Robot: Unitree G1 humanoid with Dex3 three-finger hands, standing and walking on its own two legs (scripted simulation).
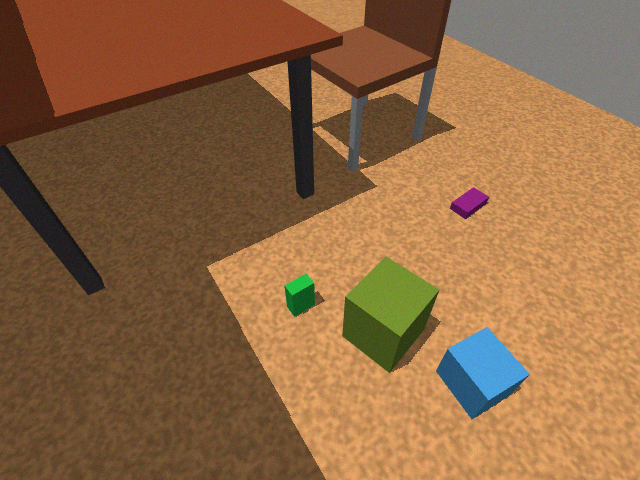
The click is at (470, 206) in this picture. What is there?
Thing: flat box
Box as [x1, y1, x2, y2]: [450, 187, 488, 218]
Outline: 488,196 473,187 451,203 450,208 465,218 486,203
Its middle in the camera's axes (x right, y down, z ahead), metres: +0.68 -0.16 +1.78
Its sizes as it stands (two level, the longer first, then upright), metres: 0.158 0.086 0.040
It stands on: the floor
